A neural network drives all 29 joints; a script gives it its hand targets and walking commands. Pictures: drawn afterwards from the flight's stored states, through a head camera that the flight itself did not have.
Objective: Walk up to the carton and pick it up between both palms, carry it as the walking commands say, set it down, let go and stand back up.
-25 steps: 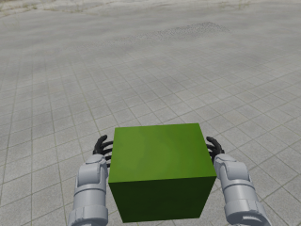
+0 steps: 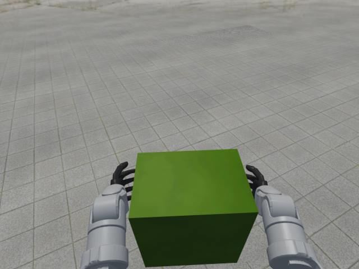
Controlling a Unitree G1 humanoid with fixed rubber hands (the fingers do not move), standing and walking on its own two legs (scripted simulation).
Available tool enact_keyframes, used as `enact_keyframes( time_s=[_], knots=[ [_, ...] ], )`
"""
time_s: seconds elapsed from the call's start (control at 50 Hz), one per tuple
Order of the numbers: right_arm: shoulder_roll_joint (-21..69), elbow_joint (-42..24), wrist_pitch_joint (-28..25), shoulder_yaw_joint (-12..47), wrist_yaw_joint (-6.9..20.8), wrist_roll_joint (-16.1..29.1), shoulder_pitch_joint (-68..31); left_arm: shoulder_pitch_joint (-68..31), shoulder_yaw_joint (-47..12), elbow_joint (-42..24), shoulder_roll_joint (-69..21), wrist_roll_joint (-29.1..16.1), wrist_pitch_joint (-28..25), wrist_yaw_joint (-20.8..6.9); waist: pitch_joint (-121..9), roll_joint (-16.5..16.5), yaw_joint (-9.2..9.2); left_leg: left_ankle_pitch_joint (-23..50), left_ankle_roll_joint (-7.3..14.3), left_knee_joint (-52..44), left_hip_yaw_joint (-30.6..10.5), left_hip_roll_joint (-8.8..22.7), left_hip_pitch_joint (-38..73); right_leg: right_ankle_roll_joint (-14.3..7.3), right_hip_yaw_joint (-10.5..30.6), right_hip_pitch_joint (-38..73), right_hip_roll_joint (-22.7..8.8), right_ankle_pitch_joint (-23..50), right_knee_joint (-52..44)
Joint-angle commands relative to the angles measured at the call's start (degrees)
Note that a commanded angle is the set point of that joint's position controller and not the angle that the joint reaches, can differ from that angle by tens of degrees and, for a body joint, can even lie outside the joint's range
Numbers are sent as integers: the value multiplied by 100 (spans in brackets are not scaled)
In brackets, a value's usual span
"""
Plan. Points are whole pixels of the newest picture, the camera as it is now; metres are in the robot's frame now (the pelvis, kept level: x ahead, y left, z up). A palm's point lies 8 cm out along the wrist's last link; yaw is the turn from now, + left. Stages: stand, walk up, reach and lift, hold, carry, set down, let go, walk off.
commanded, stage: reach and lift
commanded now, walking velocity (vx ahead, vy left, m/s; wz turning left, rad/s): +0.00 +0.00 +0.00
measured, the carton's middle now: (189, 210) +0.28 +0.01 -0.02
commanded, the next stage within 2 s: hold in 0.88 s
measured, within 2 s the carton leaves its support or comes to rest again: neither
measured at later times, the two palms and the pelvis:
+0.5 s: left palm (120, 194) +0.28 +0.17 +0.05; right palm (263, 202) +0.28 -0.17 +0.03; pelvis +0.00 +0.00 +0.00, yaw +0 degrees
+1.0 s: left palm (118, 198) +0.26 +0.17 +0.05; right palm (265, 205) +0.26 -0.17 +0.04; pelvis -0.01 +0.00 +0.00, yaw +0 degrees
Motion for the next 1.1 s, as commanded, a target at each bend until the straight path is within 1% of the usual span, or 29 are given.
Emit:
enact_keyframes(
  time_s=[0.0,0.04,0.06,0.1,0.14,0.16,0.18,0.2,0.24,0.26,0.32,0.34,0.36,0.38,0.4,0.44,0.46,0.52,0.58,0.64,0.68,0.72,0.84,0.86,0.88,0.92,0.94,1.02,1.08],
  knots=[
    [5751,-2010,-174,3037,1398,894,-3741,-3467,-4115,-508,-5383,-1623,-61,-1809,-1486,-179,-413,1223,-65,-472,-419,-505,1290,-56,127,192,302,1421,-803],
    [5750,-2268,-181,3197,1372,950,-3812,-3432,-4215,-579,-5425,-1703,-72,-1828,-1680,-263,-421,1435,-51,-425,-443,-508,1346,-38,130,258,318,1613,-783],
    [5749,-2298,-147,3241,1352,961,-3753,-3193,-4161,-548,-5364,-1640,-58,-1821,-1579,-251,-360,1499,-45,-431,-429,-523,1368,-16,136,288,310,1710,-799],
    [5737,-2452,-130,3367,1329,975,-3682,-3241,-4246,-710,-5352,-1709,-66,-1819,-1627,-315,-378,1579,-22,-418,-454,-532,1394,0,131,328,308,1807,-791],
    [5751,-2503,-85,3435,1314,994,-3642,-3038,-4202,-659,-5327,-1671,-40,-1811,-1603,-332,-327,1579,-10,-407,-443,-531,1451,14,139,328,307,1793,-793],
    [5733,-2560,-77,3467,1313,982,-3664,-2905,-4097,-609,-5255,-1588,-34,-1805,-1453,-350,-253,1517,7,-426,-437,-535,1376,22,153,315,296,1741,-808],
    [5752,-2639,-66,3566,1304,1031,-3538,-2821,-4202,-715,-5325,-1654,-43,-1793,-1583,-350,-273,1749,1,-416,-466,-521,1483,20,161,345,308,1957,-790],
    [5749,-2652,-59,3582,1305,1041,-3513,-2877,-4246,-793,-5297,-1643,-36,-1783,-1549,-250,-249,1711,-17,-422,-449,-537,1450,20,160,353,309,1932,-789],
    [5729,-2593,-29,3581,1302,1027,-3517,-2841,-4170,-763,-5271,-1621,-28,-1767,-1487,-360,-228,1675,12,-419,-454,-534,1487,26,164,290,307,1826,-802],
    [5724,-2695,-36,3634,1297,1076,-3527,-2782,-4200,-794,-5251,-1634,-33,-1761,-1491,-304,-217,1684,9,-411,-443,-530,1508,30,157,289,302,1841,-791],
    [5703,-2680,-16,3665,1293,1058,-3297,-2754,-4289,-971,-5230,-1669,-38,-1742,-1541,-270,-251,1763,4,-403,-449,-542,1532,22,173,299,308,1922,-784],
    [5714,-2868,-26,3770,1269,1101,-3362,-2679,-4336,-1011,-5254,-1682,-38,-1738,-1700,-314,-232,1835,-2,-374,-455,-540,1595,37,163,356,313,2014,-762],
    [5674,-2863,-9,3745,1264,1082,-3218,-2592,-4384,-1067,-5258,-1677,-27,-1725,-1603,-220,-270,1948,-5,-412,-465,-539,1605,14,166,375,316,2071,-781],
    [5675,-2875,-13,3765,1262,1099,-3320,-2695,-4355,-1015,-5244,-1700,-21,-1726,-1618,-284,-243,1779,8,-393,-475,-534,1586,14,151,331,325,1870,-787],
    [5676,-2766,11,3695,1267,1076,-3165,-2642,-4386,-1070,-5233,-1673,-7,-1715,-1510,-182,-274,1831,-7,-430,-458,-531,1562,-3,150,317,331,1905,-793],
    [5586,-2816,10,3718,1269,1064,-3220,-2646,-4365,-1045,-5216,-1672,-8,-1708,-1439,-188,-253,1712,-6,-424,-482,-517,1532,-16,148,232,343,1705,-800],
    [5580,-2864,-1,3721,1267,1064,-3200,-2650,-4428,-1066,-5283,-1699,-6,-1701,-1448,-194,-303,1754,-7,-417,-491,-518,1596,-19,144,186,338,1714,-797],
    [5563,-2781,-1,3670,1283,1019,-3194,-2755,-4413,-1084,-5233,-1692,-23,-1704,-1445,-199,-320,1432,-15,-432,-467,-523,1542,-39,118,187,337,1416,-810],
    [5580,-2785,-5,3675,1305,1058,-3155,-2744,-4471,-1130,-5329,-1723,-14,-1700,-1423,-108,-338,1530,-22,-443,-493,-501,1562,-69,142,115,341,1456,-796],
    [5537,-2713,-7,3593,1314,1019,-3292,-2766,-4341,-938,-5273,-1650,0,-1705,-1231,-98,-305,1121,-5,-457,-474,-501,1455,-91,137,25,318,1051,-829],
    [5551,-2735,-7,3621,1338,1026,-3326,-2755,-4327,-943,-5267,-1664,-14,-1717,-1317,-203,-325,1122,-2,-456,-483,-482,1432,-83,114,30,347,1057,-808],
    [5547,-2746,-10,3629,1338,1028,-3333,-2794,-4359,-961,-5278,-1666,-17,-1722,-1268,-104,-322,971,2,-474,-473,-486,1398,-96,120,48,331,944,-811],
    [5598,-2693,-7,3606,1356,1004,-3370,-2772,-4325,-858,-5263,-1643,-11,-1768,-1136,-221,-352,795,27,-501,-459,-485,1413,-101,118,-79,309,763,-853],
    [5631,-2661,-5,3611,1364,1006,-3340,-2844,-4340,-899,-5248,-1673,-21,-1770,-1173,-177,-342,775,20,-501,-441,-474,1423,-104,112,-55,313,750,-837],
    [5611,-2625,14,3568,1363,976,-3311,-2806,-4299,-895,-5212,-1653,-19,-1780,-1165,-258,-329,738,32,-510,-433,-486,1397,-93,110,-28,308,719,-853],
    [5619,-2607,-4,3583,1367,991,-3324,-2787,-4284,-845,-5198,-1624,-17,-1786,-1063,-154,-310,672,29,-526,-421,-496,1357,-97,115,-37,292,674,-869],
    [5659,-2600,-2,3584,1375,978,-3252,-2813,-4332,-890,-5244,-1661,-25,-1787,-1104,-177,-344,717,24,-527,-438,-476,1411,-111,117,-71,301,721,-858],
    [5699,-2600,-4,3597,1367,981,-3360,-2854,-4271,-808,-5198,-1622,-36,-1820,-1102,-236,-316,547,49,-521,-406,-502,1364,-78,101,-52,279,571,-862],
    [5686,-2649,-10,3599,1374,984,-3387,-2777,-4266,-808,-5223,-1622,-22,-1838,-1104,-240,-322,634,38,-517,-402,-508,1379,-77,111,-84,285,636,-862]
  ],
)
